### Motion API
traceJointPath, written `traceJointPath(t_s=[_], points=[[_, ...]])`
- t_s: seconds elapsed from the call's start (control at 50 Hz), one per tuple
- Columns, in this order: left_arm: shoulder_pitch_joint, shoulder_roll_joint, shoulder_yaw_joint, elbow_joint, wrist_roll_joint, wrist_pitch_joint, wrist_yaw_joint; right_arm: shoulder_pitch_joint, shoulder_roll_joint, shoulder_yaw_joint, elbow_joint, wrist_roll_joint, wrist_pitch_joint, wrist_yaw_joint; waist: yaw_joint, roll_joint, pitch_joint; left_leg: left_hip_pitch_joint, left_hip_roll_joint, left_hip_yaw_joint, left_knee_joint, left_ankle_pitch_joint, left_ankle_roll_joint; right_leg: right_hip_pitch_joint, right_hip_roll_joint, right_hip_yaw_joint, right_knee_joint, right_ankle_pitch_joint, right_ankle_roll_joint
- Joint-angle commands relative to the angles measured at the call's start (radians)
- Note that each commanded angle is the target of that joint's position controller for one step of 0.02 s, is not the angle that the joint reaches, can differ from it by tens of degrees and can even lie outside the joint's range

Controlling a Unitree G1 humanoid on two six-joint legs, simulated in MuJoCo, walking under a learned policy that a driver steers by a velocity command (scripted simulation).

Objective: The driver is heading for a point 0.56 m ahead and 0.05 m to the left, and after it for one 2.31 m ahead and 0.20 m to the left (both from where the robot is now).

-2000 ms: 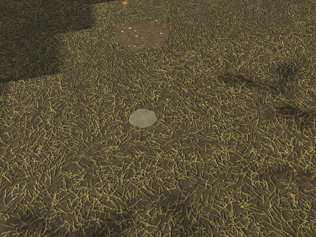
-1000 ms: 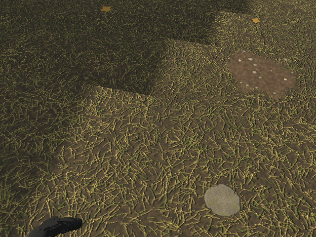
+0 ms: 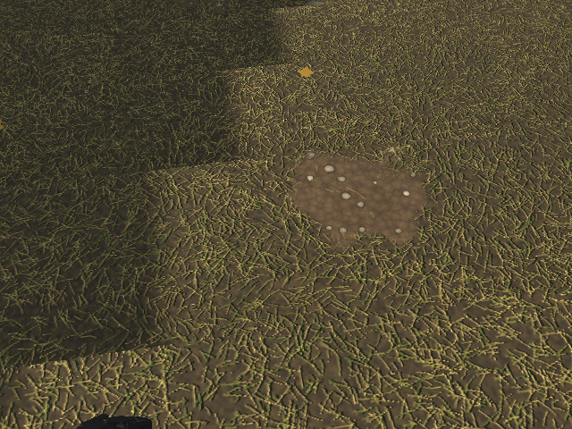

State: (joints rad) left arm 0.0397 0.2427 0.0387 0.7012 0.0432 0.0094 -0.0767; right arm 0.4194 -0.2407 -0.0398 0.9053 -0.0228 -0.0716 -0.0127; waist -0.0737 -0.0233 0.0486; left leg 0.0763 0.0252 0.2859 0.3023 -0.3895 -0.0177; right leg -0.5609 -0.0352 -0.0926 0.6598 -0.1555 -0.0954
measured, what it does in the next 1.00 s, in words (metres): walks ahead, turning left: right foot, then left foot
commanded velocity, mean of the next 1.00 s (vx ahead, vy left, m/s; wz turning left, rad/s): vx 0.40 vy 0.00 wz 0.16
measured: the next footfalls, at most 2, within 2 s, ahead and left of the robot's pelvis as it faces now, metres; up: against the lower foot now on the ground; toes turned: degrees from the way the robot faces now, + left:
right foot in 0.04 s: +0.17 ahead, -0.08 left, +0.00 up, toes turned -6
left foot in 0.62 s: +0.50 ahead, +0.05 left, +0.00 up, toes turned +4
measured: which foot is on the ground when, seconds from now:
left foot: down 0.00-0.06, up 0.08-0.60, down 0.62-1.00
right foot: up 0.00-0.02, down 0.04-0.64, up 0.66-1.00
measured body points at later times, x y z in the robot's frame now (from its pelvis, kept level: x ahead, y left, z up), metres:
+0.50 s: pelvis +0.26 -0.03 +0.01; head +0.28 -0.04 +0.46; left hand +0.27 +0.23 -0.12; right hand +0.38 -0.29 -0.12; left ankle +0.43 +0.09 -0.68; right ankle +0.13 -0.08 -0.73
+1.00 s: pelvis +0.46 +0.00 +0.01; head +0.49 +0.03 +0.46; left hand +0.55 +0.28 -0.11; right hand +0.60 -0.27 -0.09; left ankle +0.46 +0.05 -0.73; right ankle +0.58 -0.15 -0.66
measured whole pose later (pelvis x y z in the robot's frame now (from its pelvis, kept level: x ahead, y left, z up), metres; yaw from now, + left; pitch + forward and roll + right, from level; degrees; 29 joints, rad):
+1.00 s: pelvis +0.46 +0.00 +0.01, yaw +16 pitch +1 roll +0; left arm 0.14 0.28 0.02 0.69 0.03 0.04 0.03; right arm 0.30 -0.28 -0.05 0.75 0.00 0.03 0.00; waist -0.04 -0.05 0.06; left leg -0.22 -0.18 -0.15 0.40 -0.17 0.12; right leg -0.63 -0.05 0.06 1.00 -0.20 0.06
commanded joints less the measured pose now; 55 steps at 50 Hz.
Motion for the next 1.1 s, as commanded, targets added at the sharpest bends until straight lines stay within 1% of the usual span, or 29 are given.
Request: traceJointPath(t_s=[0.02,0.04,0.06,0.08,0.1,0.12,0.14,0.18,0.2,0.28,0.38,0.5,0.56,0.6,0.62,0.64,0.66,0.68,0.7,0.72,0.74,0.78,0.82,0.88,0.9,0.94,1.0,1.02,1.1], points=[[0.099,0.088,0.033,-0.042,0.007,-0.018,0.019,0.011,-0.210,-0.047,-0.036,0.000,0.015,-0.013,0.100,0.119,-0.073,-0.003,0.251,-0.044,0.272,1.073,0.118,0.197,0.115,-0.067,-0.063,-0.129,-0.068],[0.268,0.116,0.052,0.014,0.014,-0.027,0.035,0.001,-0.208,-0.045,-0.046,0.002,0.022,-0.013,0.176,0.072,-0.169,-0.106,0.230,-0.020,0.509,0.961,0.090,0.426,0.138,-0.041,-0.144,-0.083,-0.100],[0.378,0.223,0.085,0.032,0.020,-0.027,0.053,0.020,-0.142,-0.027,-0.093,0.010,0.019,-0.007,0.206,-0.062,-0.289,-0.406,0.178,-0.021,0.828,0.536,0.046,0.726,-0.087,0.277,-0.186,-0.224,-0.174],[0.336,0.316,0.105,0.002,-0.018,-0.019,0.059,-0.018,-0.106,-0.024,-0.168,0.004,0.011,0.006,0.159,-0.216,-0.357,-0.741,-0.026,-0.148,1.119,-0.156,-0.012,0.879,-0.320,0.814,-0.333,-0.116,-0.296],[0.357,0.291,0.103,0.004,-0.034,-0.008,0.066,-0.129,-0.165,-0.034,-0.193,-0.005,0.006,0.007,0.206,-0.044,-0.292,-0.835,0.015,-0.297,1.144,-0.085,-0.010,0.839,-0.307,0.741,-0.362,0.028,-0.296],[0.319,0.244,0.089,0.024,-0.035,-0.010,0.076,-0.151,-0.133,-0.023,-0.201,0.009,-0.005,0.009,0.166,-0.023,-0.166,-0.850,0.056,-0.299,1.105,-0.007,-0.002,0.723,-0.282,0.594,-0.352,0.134,-0.281],[0.281,0.188,0.073,0.028,-0.036,-0.017,0.080,-0.129,-0.124,-0.020,-0.186,0.008,-0.010,0.006,0.115,0.023,-0.086,-0.788,0.090,-0.303,0.996,0.034,0.003,0.582,-0.221,0.491,-0.364,0.243,-0.231],[0.207,0.113,0.045,0.019,-0.033,-0.038,0.080,-0.049,-0.107,-0.015,-0.148,-0.018,0.023,0.014,0.039,0.014,-0.078,-0.649,0.117,-0.303,0.887,0.055,-0.002,0.446,-0.143,0.348,-0.399,0.328,-0.172],[0.218,0.099,0.038,0.026,-0.032,-0.052,0.076,-0.026,-0.099,-0.014,-0.133,-0.022,0.040,0.020,0.035,0.003,-0.091,-0.612,0.109,-0.288,0.871,0.071,-0.003,0.421,-0.130,0.319,-0.416,0.369,-0.168],[0.308,0.133,0.042,0.077,-0.033,-0.078,0.068,-0.123,-0.087,-0.014,-0.151,-0.004,0.063,0.034,0.063,-0.009,-0.026,-0.701,0.112,-0.281,0.750,0.214,0.006,0.430,-0.117,0.246,-0.493,0.337,-0.130],[0.368,0.129,0.033,0.108,-0.029,-0.090,0.074,-0.249,-0.080,-0.014,-0.179,0.005,0.058,0.038,0.106,-0.020,0.026,-0.798,0.054,-0.338,0.579,0.365,0.036,0.534,-0.129,0.158,-0.523,0.342,-0.068],[0.420,0.118,0.018,0.155,-0.025,-0.089,0.096,-0.401,-0.062,-0.001,-0.236,-0.007,0.049,0.059,0.149,-0.005,0.081,-0.814,0.007,-0.246,0.361,0.374,0.086,0.669,-0.160,0.064,-0.502,0.491,-0.039],[0.392,0.156,0.018,0.169,-0.019,-0.083,0.111,-0.362,-0.072,-0.005,-0.247,0.000,0.044,0.069,0.111,-0.051,0.027,-0.651,-0.064,-0.171,0.281,0.274,0.131,0.708,-0.166,0.006,-0.378,0.866,-0.006],[0.375,0.186,0.024,0.173,-0.010,-0.071,0.123,-0.171,-0.110,-0.024,-0.198,0.001,0.040,0.056,0.029,-0.084,-0.081,-0.467,-0.118,-0.163,0.266,0.170,0.179,0.725,-0.176,-0.018,-0.118,1.087,0.005],[0.347,0.197,0.025,0.161,-0.015,-0.066,0.127,-0.005,-0.137,-0.039,-0.152,-0.010,0.031,0.046,-0.052,-0.063,-0.169,-0.254,-0.112,-0.213,0.190,0.196,0.218,0.626,-0.162,-0.050,0.112,0.967,0.013],[0.340,0.157,0.012,0.114,-0.040,-0.072,0.120,0.122,-0.231,-0.069,-0.140,-0.029,0.033,0.030,-0.102,0.066,-0.282,0.023,0.104,-0.504,0.157,0.172,0.313,0.357,-0.081,-0.089,0.492,0.606,0.042],[0.367,0.113,0.012,0.069,-0.039,-0.082,0.099,0.025,-0.278,-0.080,-0.175,0.004,0.044,0.029,0.005,0.258,-0.354,0.231,0.336,-1.028,0.075,0.440,0.450,-0.020,0.158,-0.001,0.817,-0.371,0.087],[0.313,0.158,0.017,0.061,-0.021,-0.084,0.097,0.008,-0.264,-0.084,-0.174,0.041,0.048,0.032,-0.024,0.102,-0.328,0.215,0.324,-0.940,0.090,0.638,0.471,-0.120,0.089,0.161,0.871,-0.318,0.082],[0.266,0.144,0.008,0.041,-0.034,-0.093,0.096,-0.037,-0.225,-0.073,-0.179,0.039,0.048,0.024,-0.006,0.059,-0.213,0.093,0.309,-0.795,0.087,0.798,0.444,-0.132,0.037,0.163,0.832,-0.256,0.088],[0.265,0.139,0.006,0.043,-0.034,-0.091,0.098,-0.075,-0.175,-0.057,-0.173,0.033,0.050,0.023,0.039,-0.012,-0.104,-0.069,0.258,-0.691,0.063,0.894,0.390,-0.090,0.003,0.148,0.729,-0.231,0.091],[0.261,0.136,0.008,0.036,-0.018,-0.073,0.101,-0.108,-0.147,-0.048,-0.174,0.033,0.047,0.022,0.075,-0.027,-0.060,-0.169,0.201,-0.627,0.046,0.916,0.343,-0.048,-0.020,0.148,0.645,-0.229,0.104],[0.296,0.125,0.008,0.033,-0.002,-0.023,0.105,-0.137,-0.153,-0.042,-0.183,0.030,0.037,0.026,0.116,-0.007,-0.056,-0.308,0.136,-0.539,0.019,1.002,0.301,0.079,-0.017,0.135,0.499,-0.202,0.133],[0.302,0.105,0.005,0.018,-0.007,-0.002,0.109,-0.140,-0.186,-0.048,-0.180,0.026,0.031,0.027,0.128,0.053,-0.090,-0.331,0.082,-0.496,0.023,1.094,0.289,0.113,0.006,0.106,0.414,-0.156,0.149],[0.235,0.117,0.008,-0.015,-0.012,0.013,0.106,-0.124,-0.196,-0.048,-0.191,0.031,0.055,0.017,0.103,0.081,-0.136,-0.275,0.058,-0.499,0.060,1.142,0.234,0.060,0.006,0.103,0.358,-0.073,0.156],[0.218,0.100,-0.001,-0.025,-0.008,0.020,0.105,-0.120,-0.195,-0.050,-0.194,0.029,0.066,0.013,0.095,0.091,-0.155,-0.279,0.051,-0.499,0.078,1.181,0.210,0.071,0.014,0.089,0.392,-0.024,0.155],[0.179,0.118,0.001,-0.047,-0.012,0.026,0.104,-0.109,-0.197,-0.052,-0.205,0.028,0.084,0.005,0.075,0.089,-0.161,-0.249,0.046,-0.538,0.092,1.116,0.183,0.036,0.010,0.105,0.390,-0.021,0.155],[0.142,0.136,-0.003,-0.064,-0.016,0.022,0.103,-0.105,-0.207,-0.057,-0.233,0.015,0.104,-0.002,0.048,0.097,-0.168,-0.199,0.059,-0.612,0.104,1.007,0.195,0.010,0.021,0.101,0.408,-0.002,0.151],[0.118,0.144,-0.004,-0.080,-0.024,0.020,0.107,-0.094,-0.203,-0.059,-0.226,0.020,0.111,-0.006,0.041,0.096,-0.133,-0.160,0.079,-0.657,0.107,0.967,0.219,-0.033,0.010,0.146,0.329,-0.111,0.149],[0.121,0.155,-0.014,-0.091,-0.033,0.006,0.107,-0.101,-0.205,-0.062,-0.236,0.008,0.118,-0.006,0.028,0.106,-0.124,-0.083,0.122,-0.719,0.163,1.010,0.261,0.007,0.027,0.161,0.209,-0.205,0.111]])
